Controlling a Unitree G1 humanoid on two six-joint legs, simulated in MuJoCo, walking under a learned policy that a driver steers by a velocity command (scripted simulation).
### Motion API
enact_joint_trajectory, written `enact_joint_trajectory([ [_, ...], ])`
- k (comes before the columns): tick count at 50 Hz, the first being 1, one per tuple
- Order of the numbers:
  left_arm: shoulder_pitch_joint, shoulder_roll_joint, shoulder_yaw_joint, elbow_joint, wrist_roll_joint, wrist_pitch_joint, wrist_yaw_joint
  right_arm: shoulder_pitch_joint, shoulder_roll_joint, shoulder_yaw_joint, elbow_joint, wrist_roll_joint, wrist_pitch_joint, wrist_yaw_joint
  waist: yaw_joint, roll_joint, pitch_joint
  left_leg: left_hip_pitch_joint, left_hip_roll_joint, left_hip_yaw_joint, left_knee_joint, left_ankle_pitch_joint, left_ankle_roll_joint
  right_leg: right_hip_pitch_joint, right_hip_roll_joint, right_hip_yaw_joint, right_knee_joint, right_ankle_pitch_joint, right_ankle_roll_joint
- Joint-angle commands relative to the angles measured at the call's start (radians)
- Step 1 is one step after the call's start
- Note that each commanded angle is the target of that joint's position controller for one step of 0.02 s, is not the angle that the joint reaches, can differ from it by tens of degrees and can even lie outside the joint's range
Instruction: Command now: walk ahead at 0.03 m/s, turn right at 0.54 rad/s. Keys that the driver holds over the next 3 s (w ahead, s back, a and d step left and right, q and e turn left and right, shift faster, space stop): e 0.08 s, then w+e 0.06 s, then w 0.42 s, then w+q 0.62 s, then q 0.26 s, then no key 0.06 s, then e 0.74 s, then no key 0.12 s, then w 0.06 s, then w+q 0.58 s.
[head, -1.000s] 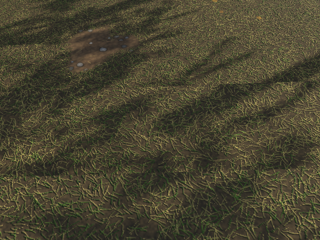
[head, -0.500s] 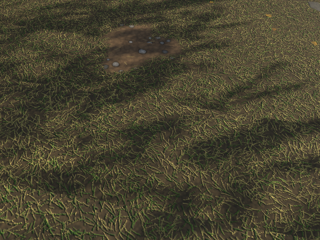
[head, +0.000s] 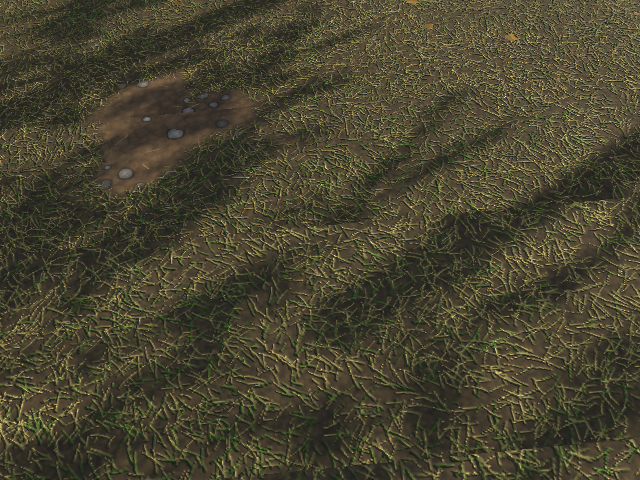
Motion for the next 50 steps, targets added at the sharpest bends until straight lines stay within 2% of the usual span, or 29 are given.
enact_joint_trajectory([
  [1,0.028,0.152,0.042,-0.067,0.004,-0.001,-0.002,0.042,-0.074,-0.017,-0.054,0.001,0.007,-0.005,-0.002,-0.133,-0.120,-0.001,-0.012,0.017,-0.078,0.016,-0.015,0.100,-0.227,0.297,-0.163,0.009,-0.142],
  [4,0.029,0.160,0.049,-0.083,0.011,0.010,-0.006,0.007,-0.079,-0.016,-0.076,0.005,0.003,-0.009,0.018,-0.143,-0.111,0.012,-0.020,0.006,-0.160,0.012,-0.011,0.097,-0.227,0.364,-0.174,-0.125,-0.137],
  [7,0.027,0.170,0.058,-0.098,0.017,0.016,-0.015,0.013,-0.091,-0.014,-0.091,0.002,-0.017,0.000,0.021,-0.165,-0.139,0.078,-0.044,0.020,-0.244,-0.048,0.007,0.085,-0.220,0.446,-0.205,-0.396,-0.145],
  [9,0.004,0.160,0.057,-0.107,0.022,0.018,-0.019,0.059,-0.092,-0.011,-0.086,0.008,-0.033,0.005,0.001,-0.173,-0.137,0.175,-0.061,0.038,-0.341,-0.083,0.038,0.038,-0.214,0.461,-0.206,-0.472,-0.132],
  [11,-0.043,0.142,0.054,-0.114,0.011,0.021,-0.016,0.176,-0.067,-0.005,-0.050,0.012,-0.050,0.001,-0.073,-0.148,-0.101,0.400,-0.073,0.065,-0.591,0.008,0.095,-0.114,-0.160,0.427,-0.176,-0.532,-0.080],
  [12,-0.055,0.109,0.046,-0.119,0.005,0.016,-0.006,0.237,-0.081,-0.009,-0.029,0.005,-0.060,-0.008,-0.106,-0.093,-0.064,0.509,-0.035,0.032,-0.727,0.022,0.120,-0.223,-0.100,0.376,-0.094,-0.567,-0.025],
  [13,-0.003,0.016,0.023,-0.119,-0.003,0.007,0.001,0.269,-0.144,-0.016,-0.030,-0.009,-0.070,-0.017,-0.087,0.132,-0.083,0.582,0.203,-0.254,-0.866,-0.252,0.143,-0.324,0.005,0.210,0.237,-0.539,0.029],
  [14,-0.084,0.054,0.027,-0.153,0.005,-0.010,0.001,0.241,-0.251,-0.044,-0.035,-0.028,-0.076,-0.012,-0.095,0.184,0.027,0.462,0.366,-0.602,-0.978,-0.425,0.212,-0.485,0.094,0.123,0.382,-0.371,0.047],
  [15,-0.085,0.103,0.035,-0.146,0.023,-0.024,-0.006,0.193,-0.208,-0.039,-0.025,-0.026,-0.082,-0.006,-0.034,0.054,0.083,0.400,0.341,-0.545,-0.965,-0.394,0.224,-0.468,0.016,0.200,0.451,-0.248,0.041],
  [16,-0.030,0.111,0.039,-0.115,0.020,-0.033,-0.021,0.143,-0.166,-0.029,-0.031,-0.011,-0.091,0.003,0.007,0.061,0.066,0.398,0.283,-0.452,-0.947,-0.312,0.205,-0.439,0.013,0.183,0.476,-0.187,0.052],
  [17,0.010,0.118,0.040,-0.088,0.023,-0.036,-0.031,0.124,-0.146,-0.026,-0.035,-0.006,-0.100,0.011,0.016,0.078,0.038,0.422,0.233,-0.362,-0.937,-0.215,0.189,-0.415,0.010,0.159,0.514,-0.151,0.068],
  [19,0.009,0.111,0.037,-0.071,0.036,-0.035,-0.046,0.158,-0.126,-0.021,-0.020,0.004,-0.115,0.018,-0.004,0.110,0.010,0.436,0.183,-0.256,-0.935,-0.112,0.195,-0.404,-0.010,0.109,0.574,-0.108,0.085],
  [21,-0.060,0.085,0.026,-0.091,0.033,-0.034,-0.051,0.233,-0.126,-0.026,0.015,0.007,-0.126,0.025,-0.035,0.095,0.027,0.476,0.182,-0.222,-0.936,-0.028,0.211,-0.456,-0.036,0.084,0.570,-0.069,0.094],
  [24,-0.148,0.071,0.012,-0.109,0.034,-0.035,-0.052,0.317,-0.126,-0.032,0.056,0.014,-0.131,0.029,-0.071,0.092,0.035,0.545,0.184,-0.183,-0.936,0.099,0.227,-0.500,-0.093,0.015,0.488,-0.034,0.113],
  [26,-0.216,0.051,-0.001,-0.125,0.034,-0.037,-0.057,0.351,-0.109,-0.029,0.075,0.016,-0.131,0.031,-0.098,0.101,0.039,0.554,0.174,-0.142,-0.925,0.207,0.232,-0.470,-0.125,-0.048,0.390,-0.021,0.122],
  [29,-0.313,0.023,-0.018,-0.156,0.024,-0.047,-0.064,0.411,-0.116,-0.029,0.110,0.011,-0.130,0.027,-0.133,0.110,0.055,0.533,0.178,-0.113,-0.884,0.394,0.236,-0.373,-0.125,-0.111,0.240,-0.034,0.113],
  [32,-0.298,0.034,-0.019,-0.163,0.011,-0.061,-0.055,0.414,-0.150,-0.035,0.128,0.008,-0.124,0.020,-0.106,0.117,0.041,0.512,0.206,-0.133,-0.821,0.580,0.234,-0.222,-0.092,-0.133,0.148,-0.083,0.077],
  [33,-0.240,0.043,-0.014,-0.150,0.008,-0.066,-0.047,0.396,-0.163,-0.037,0.129,0.009,-0.122,0.018,-0.069,0.118,0.023,0.496,0.211,-0.137,-0.779,0.673,0.223,-0.127,-0.073,-0.130,0.116,-0.098,0.061],
  [34,-0.157,0.064,-0.004,-0.125,0.010,-0.075,-0.039,0.377,-0.172,-0.038,0.126,0.019,-0.122,0.017,-0.025,0.090,-0.019,0.483,0.195,-0.125,-0.699,0.821,0.203,0.006,-0.046,-0.128,0.067,-0.067,0.043],
  [35,-0.009,0.091,0.009,-0.078,0.020,-0.088,-0.024,0.355,-0.173,-0.037,0.127,0.029,-0.124,0.019,0.053,0.052,-0.104,0.422,0.147,-0.070,-0.527,0.852,0.176,0.225,-0.056,-0.104,0.014,-0.014,0.017],
  [36,0.169,0.163,0.028,-0.051,0.044,-0.099,-0.005,0.331,-0.133,-0.025,0.095,0.036,-0.128,0.024,0.131,-0.026,-0.242,0.242,0.093,-0.032,-0.261,0.587,0.154,0.496,-0.250,0.091,-0.012,-0.165,-0.027],
  [37,0.220,0.258,0.046,-0.052,0.056,-0.098,-0.001,0.408,0.003,0.006,0.059,0.054,-0.124,0.027,0.099,-0.247,-0.378,-0.056,-0.054,0.057,0.058,-0.092,0.112,0.714,-0.548,0.502,-0.091,-0.305,-0.108],
  [38,0.199,0.208,0.038,-0.043,0.026,-0.087,-0.004,0.377,-0.120,-0.029,0.084,0.025,-0.112,0.018,0.103,-0.156,-0.307,-0.115,-0.036,-0.017,0.168,-0.102,0.132,0.568,-0.552,0.594,-0.156,-0.331,-0.123],
  [39,0.101,0.138,0.017,-0.049,0.021,-0.086,-0.006,0.318,-0.118,-0.036,0.071,0.022,-0.109,0.025,0.057,-0.112,-0.163,-0.118,0.008,-0.037,0.173,-0.016,0.140,0.435,-0.500,0.432,-0.175,-0.269,-0.102],
  [40,0.029,0.088,0.004,-0.056,0.016,-0.092,-0.010,0.293,-0.090,-0.030,0.072,0.024,-0.106,0.030,0.027,-0.101,-0.086,-0.070,0.039,-0.031,0.114,0.052,0.134,0.317,-0.452,0.289,-0.215,-0.110,-0.080],
  [42,-0.003,0.045,-0.010,-0.040,0.011,-0.107,-0.006,0.310,-0.080,-0.036,0.086,0.003,-0.076,0.039,-0.022,-0.151,-0.030,0.009,0.068,-0.020,0.045,0.080,0.115,0.201,-0.377,0.116,-0.249,0.062,-0.036],
  [45,0.015,0.053,-0.007,-0.020,0.003,-0.133,-0.006,0.278,-0.057,-0.037,0.070,0.000,-0.047,0.056,-0.047,-0.128,-0.019,-0.015,0.065,-0.001,0.013,0.144,0.104,0.194,-0.366,0.011,-0.273,0.209,-0.043],
  [47,0.028,0.071,-0.003,-0.004,0.005,-0.133,-0.001,0.181,-0.055,-0.037,0.032,-0.003,-0.043,0.075,-0.038,-0.108,0.000,-0.089,0.068,0.013,-0.035,0.217,0.095,0.217,-0.362,-0.047,-0.282,0.289,-0.049],
  [50,0.071,0.080,0.004,0.031,0.008,-0.124,0.002,0.107,-0.038,-0.024,-0.001,-0.013,-0.035,0.088,-0.024,-0.109,-0.023,-0.093,0.067,0.051,-0.093,0.324,0.088,0.238,-0.348,-0.139,-0.242,0.390,-0.061],
])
